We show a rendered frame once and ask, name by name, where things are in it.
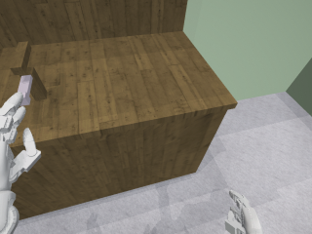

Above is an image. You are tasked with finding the left robot forearm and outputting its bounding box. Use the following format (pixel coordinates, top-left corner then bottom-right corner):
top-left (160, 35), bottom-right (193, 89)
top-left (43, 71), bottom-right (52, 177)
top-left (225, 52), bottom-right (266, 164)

top-left (0, 190), bottom-right (20, 234)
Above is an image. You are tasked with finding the left robot hand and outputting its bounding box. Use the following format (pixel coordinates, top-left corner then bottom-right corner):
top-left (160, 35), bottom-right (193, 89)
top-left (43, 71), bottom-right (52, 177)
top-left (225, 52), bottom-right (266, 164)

top-left (0, 92), bottom-right (41, 191)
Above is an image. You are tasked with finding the tap lever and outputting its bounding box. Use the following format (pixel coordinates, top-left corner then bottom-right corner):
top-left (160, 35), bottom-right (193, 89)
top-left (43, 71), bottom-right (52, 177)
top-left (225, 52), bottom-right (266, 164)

top-left (18, 75), bottom-right (33, 106)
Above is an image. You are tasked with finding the counter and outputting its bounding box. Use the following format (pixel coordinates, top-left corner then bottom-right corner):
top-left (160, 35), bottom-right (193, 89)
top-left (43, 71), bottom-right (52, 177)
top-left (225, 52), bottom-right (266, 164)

top-left (0, 0), bottom-right (238, 220)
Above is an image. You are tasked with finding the right robot hand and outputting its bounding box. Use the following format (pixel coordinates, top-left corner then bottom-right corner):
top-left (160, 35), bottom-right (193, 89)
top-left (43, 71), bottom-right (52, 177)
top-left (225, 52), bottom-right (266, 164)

top-left (224, 190), bottom-right (264, 234)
